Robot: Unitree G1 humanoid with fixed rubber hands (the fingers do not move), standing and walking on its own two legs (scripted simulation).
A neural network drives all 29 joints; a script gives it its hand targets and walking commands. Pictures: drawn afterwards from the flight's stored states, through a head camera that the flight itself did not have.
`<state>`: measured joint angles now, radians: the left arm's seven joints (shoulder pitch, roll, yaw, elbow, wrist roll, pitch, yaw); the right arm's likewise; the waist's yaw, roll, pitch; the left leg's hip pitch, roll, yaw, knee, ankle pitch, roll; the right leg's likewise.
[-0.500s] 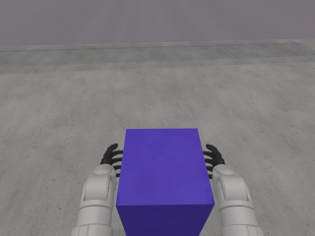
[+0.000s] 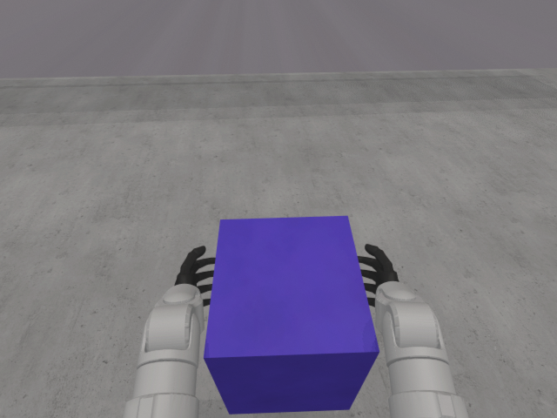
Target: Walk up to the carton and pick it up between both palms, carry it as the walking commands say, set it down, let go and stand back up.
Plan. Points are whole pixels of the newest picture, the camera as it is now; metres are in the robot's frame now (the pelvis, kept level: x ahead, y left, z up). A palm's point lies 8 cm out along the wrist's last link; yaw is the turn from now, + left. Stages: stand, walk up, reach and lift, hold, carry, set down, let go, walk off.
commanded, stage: carry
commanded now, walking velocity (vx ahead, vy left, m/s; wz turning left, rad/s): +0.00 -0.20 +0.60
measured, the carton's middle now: (286, 317) +0.29 +0.01 -0.01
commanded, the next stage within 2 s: none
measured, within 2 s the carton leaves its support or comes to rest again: neither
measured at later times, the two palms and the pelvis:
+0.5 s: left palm (166, 350) +0.20 +0.16 +0.06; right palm (377, 299) +0.27 -0.12 +0.07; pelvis +0.00 -0.05 -0.01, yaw +14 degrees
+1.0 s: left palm (223, 405) +0.13 +0.08 +0.08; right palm (412, 288) +0.28 -0.17 +0.09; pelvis +0.01 -0.17 -0.01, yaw +33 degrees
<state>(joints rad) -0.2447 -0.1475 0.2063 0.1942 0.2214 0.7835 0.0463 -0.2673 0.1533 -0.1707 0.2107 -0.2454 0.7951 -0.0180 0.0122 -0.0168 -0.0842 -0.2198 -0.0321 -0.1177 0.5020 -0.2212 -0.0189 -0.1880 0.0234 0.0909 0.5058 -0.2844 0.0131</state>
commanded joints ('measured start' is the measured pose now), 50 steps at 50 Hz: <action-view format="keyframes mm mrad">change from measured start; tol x32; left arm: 1 -617 -967 -679 -141 -326 18 -233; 26 -301 -882 -823 -799 -497 349 -5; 50 -114 -754 -749 -776 -425 357 13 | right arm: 1 -504 943 577 -127 285 -2 192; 15 -317 838 778 -701 525 292 32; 50 -113 746 757 -774 470 369 -27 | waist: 1 -21 177 -206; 9 -5 -164 -331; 35 -36 276 -306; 39 -22 -262 -274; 50 -8 -171 -174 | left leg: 1 -88 288 -302 -164 -124 88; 6 -154 161 -112 107 244 25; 10 -420 51 178 508 -336 2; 16 -273 47 215 210 -176 53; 20 233 507 -448 -79 817 209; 26 36 345 -221 -135 227 184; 35 -72 246 -154 -68 194 103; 39 -517 -11 165 508 -402 -23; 50 -319 67 254 388 -256 29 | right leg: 1 -101 -25 -60 139 -147 -6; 13 92 -338 26 25 656 -229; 17 29 -239 -153 115 518 -148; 20 -527 -50 -203 488 -293 28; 38 154 -253 32 -253 -27 -72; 50 -60 -323 -161 -109 157 -188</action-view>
